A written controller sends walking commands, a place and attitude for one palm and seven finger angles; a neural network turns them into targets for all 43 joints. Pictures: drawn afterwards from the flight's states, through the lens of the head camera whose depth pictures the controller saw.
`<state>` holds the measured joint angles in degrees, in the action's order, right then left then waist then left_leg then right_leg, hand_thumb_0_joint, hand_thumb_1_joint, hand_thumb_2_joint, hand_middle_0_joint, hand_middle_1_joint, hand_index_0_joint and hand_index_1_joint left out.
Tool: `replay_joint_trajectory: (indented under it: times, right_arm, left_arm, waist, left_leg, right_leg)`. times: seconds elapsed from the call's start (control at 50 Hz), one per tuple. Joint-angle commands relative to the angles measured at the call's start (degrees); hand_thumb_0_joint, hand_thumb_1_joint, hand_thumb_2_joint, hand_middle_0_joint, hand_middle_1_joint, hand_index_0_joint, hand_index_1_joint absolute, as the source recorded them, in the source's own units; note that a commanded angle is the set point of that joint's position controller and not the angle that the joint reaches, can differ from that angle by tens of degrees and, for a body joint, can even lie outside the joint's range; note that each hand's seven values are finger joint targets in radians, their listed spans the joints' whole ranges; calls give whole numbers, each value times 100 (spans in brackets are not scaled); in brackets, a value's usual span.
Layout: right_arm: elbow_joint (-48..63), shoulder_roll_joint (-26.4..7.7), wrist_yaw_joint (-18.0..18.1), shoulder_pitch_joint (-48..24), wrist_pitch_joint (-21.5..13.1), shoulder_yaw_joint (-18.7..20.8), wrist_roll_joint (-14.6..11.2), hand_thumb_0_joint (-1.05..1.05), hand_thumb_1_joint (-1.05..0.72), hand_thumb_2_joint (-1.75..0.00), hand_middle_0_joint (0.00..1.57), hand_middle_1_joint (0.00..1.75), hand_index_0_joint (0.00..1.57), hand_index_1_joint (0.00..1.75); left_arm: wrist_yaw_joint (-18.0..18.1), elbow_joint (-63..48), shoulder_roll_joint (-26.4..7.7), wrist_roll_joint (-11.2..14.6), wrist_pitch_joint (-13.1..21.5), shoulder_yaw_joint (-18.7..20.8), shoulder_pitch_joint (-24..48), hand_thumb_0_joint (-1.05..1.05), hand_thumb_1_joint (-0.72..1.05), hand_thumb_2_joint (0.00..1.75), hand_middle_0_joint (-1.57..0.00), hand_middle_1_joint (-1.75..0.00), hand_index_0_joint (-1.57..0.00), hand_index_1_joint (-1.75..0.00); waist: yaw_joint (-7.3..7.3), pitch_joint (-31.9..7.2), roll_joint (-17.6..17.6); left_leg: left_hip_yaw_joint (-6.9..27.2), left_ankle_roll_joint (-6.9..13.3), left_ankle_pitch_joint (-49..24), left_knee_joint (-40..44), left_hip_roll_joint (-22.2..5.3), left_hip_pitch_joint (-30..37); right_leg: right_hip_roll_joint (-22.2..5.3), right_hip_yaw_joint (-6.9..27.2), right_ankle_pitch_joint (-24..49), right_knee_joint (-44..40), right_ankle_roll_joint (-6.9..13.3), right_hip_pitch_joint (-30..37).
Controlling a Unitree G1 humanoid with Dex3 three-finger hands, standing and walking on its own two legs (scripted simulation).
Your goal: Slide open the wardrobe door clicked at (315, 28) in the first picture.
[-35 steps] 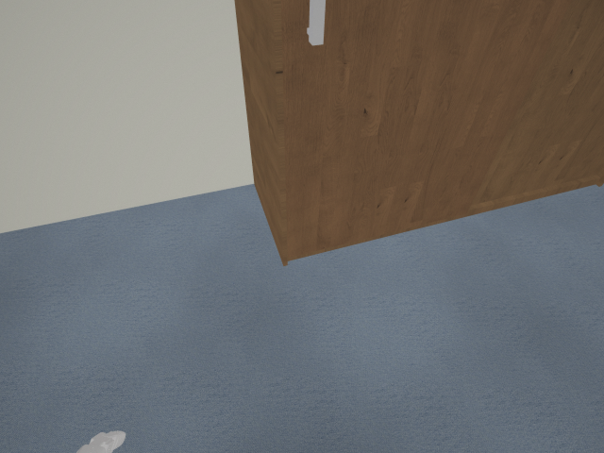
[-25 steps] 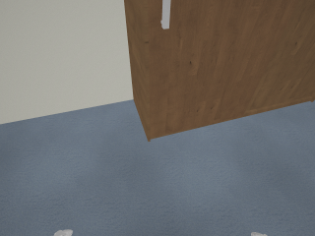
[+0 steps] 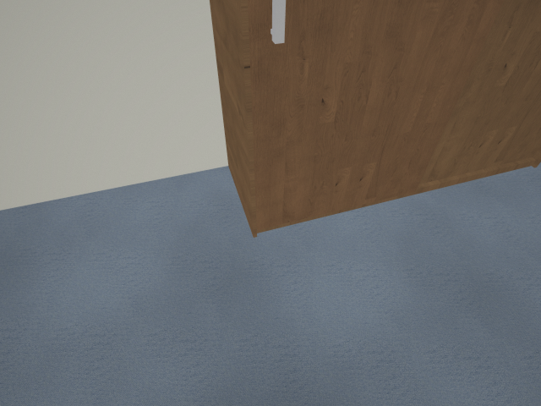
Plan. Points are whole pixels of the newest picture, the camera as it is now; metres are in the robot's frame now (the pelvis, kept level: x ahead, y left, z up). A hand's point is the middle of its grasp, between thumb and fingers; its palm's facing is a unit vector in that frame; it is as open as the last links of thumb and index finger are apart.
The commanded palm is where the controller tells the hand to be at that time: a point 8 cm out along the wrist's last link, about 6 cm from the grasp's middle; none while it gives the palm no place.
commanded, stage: stand and wait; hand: left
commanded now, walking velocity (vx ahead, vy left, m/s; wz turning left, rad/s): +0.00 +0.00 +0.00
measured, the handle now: (276, 5) +0.99 +0.05 +0.21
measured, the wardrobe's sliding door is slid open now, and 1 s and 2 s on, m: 0.00 0.00 0.00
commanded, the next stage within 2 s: look at it before walking up in 0.20 s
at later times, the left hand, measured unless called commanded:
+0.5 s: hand out of the picture +0.08 +0.24 -0.15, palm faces -0.03 -0.94 -0.33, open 7.4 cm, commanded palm none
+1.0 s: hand out of the picture +0.09 +0.24 -0.15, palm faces -0.03 -0.94 -0.34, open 7.4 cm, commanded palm none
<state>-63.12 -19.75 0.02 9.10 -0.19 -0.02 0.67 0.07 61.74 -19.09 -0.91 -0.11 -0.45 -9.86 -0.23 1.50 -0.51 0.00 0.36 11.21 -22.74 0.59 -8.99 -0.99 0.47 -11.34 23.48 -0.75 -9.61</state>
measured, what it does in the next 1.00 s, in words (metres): stands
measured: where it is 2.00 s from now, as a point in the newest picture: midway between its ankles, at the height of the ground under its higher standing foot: outside the picture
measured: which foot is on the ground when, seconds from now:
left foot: down 0.00-1.00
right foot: down 0.00-1.00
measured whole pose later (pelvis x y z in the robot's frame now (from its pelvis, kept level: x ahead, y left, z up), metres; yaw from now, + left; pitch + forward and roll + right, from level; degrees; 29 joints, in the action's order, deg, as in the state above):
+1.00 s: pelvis +0.02 +0.00 +0.00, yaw -1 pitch -2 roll +0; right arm -63.4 -19.6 0.3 6.3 -0.7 -0.3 0.6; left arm 0.1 62.1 -19.3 -0.9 0.3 -0.4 -8.0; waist -0.6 1.5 -0.4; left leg -0.3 -0.1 11.1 -19.8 -0.1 -6.7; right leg -0.3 0.8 -11.0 20.7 -0.3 -7.6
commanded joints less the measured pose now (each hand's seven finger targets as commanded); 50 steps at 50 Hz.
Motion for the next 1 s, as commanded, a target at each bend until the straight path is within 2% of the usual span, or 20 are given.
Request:
replay_joint_trajectory:
  times: [0.0,0.2,0.34,0.58,0.7,0.94,0.96,0.98]
  right_arm:
    - [358,-1116,53,-358,-156,220,-12,0,-90,-90,20,30,20,30]
    - [304,-1117,50,-315,-159,219,-9,0,-90,-90,20,30,20,30]
    - [285,-1125,66,-348,-191,212,-17,0,-90,-90,20,30,20,30]
    - [305,-1145,78,-454,-190,202,-27,0,-90,-90,20,30,20,30]
    - [317,-1156,81,-508,-186,199,-25,0,-90,-90,20,30,20,30]
    - [303,-1187,97,-519,-194,200,-25,0,-90,-90,20,30,20,30]
    - [316,-1163,110,-477,-186,214,-16,0,-90,-90,20,30,20,30]
    - [323,-954,121,-355,-158,196,-12,0,-90,-90,20,30,20,30]
  left_arm:
    - [55,-368,-1198,18,139,246,320,0,90,90,-20,-30,-20,-30]
    - [51,-352,-1201,15,148,250,351,0,90,90,-20,-30,-20,-30]
    - [59,-341,-1187,24,169,243,380,0,90,90,-20,-30,-20,-30]
    - [64,-344,-1202,20,177,245,399,0,90,90,-20,-30,-20,-30]
    - [60,-329,-1210,18,166,243,428,0,90,90,-20,-30,-20,-30]
    - [57,-317,-1235,19,169,253,425,0,90,90,-20,-30,-20,-30]
    - [52,-351,-1206,18,139,269,440,0,90,90,-20,-30,-20,-30]
    - [61,-362,-1024,18,84,260,340,0,90,90,-20,-30,-20,-30]
  waist:
    - [19,-49,189]
    - [32,-78,160]
    - [34,-300,70]
    - [24,-346,67]
    - [16,-279,60]
    - [28,-372,108]
    - [36,-309,83]
    - [43,-338,56]
  left_leg:
    - [650,135,130,531,-634,-172]
    - [639,120,86,517,-646,-155]
    - [612,111,-466,471,-707,22]
    - [585,108,-810,469,-728,166]
    - [590,106,-741,544,-730,198]
    - [509,91,-902,568,-768,403]
    - [449,79,-904,497,-781,416]
    - [358,54,-980,364,-798,445]
  right_leg:
    - [-580,618,-396,-594,232,-161]
    - [-575,665,-420,-641,241,-202]
    - [-580,582,338,-502,239,17]
    - [-584,543,794,-483,238,144]
    - [-581,531,687,-546,219,134]
    - [-571,575,967,-572,232,191]
    - [-550,599,1050,-512,237,92]
    - [-532,629,1198,-387,228,15]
